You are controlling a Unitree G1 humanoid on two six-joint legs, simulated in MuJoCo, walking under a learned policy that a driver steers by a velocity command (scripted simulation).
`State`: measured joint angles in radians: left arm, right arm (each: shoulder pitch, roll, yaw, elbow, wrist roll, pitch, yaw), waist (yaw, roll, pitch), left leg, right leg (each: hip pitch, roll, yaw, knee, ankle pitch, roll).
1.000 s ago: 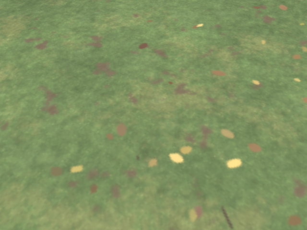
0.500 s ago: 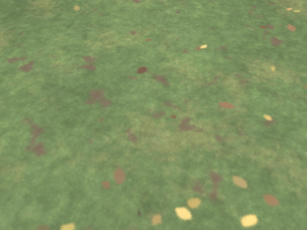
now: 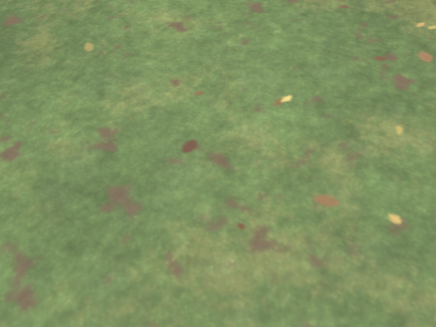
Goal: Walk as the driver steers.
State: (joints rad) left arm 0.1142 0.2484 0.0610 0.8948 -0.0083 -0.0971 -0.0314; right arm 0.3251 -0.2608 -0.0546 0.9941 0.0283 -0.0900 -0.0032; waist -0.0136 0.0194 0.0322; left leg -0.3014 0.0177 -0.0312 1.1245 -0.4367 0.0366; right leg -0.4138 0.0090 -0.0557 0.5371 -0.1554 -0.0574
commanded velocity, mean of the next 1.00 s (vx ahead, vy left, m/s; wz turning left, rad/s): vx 0.50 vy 0.00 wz -0.28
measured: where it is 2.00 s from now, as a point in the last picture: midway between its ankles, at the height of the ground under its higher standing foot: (278, 179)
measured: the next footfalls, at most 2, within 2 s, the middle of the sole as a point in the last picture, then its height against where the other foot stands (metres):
left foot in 0.44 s outside the picture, level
right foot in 1.00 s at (282, 263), level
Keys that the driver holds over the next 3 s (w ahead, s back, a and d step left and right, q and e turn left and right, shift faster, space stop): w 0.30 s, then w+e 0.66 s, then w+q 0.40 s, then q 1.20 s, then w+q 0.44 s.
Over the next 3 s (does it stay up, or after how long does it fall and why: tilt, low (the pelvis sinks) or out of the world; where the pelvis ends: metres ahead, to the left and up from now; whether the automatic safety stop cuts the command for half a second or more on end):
stays up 1.03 -0.11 0.01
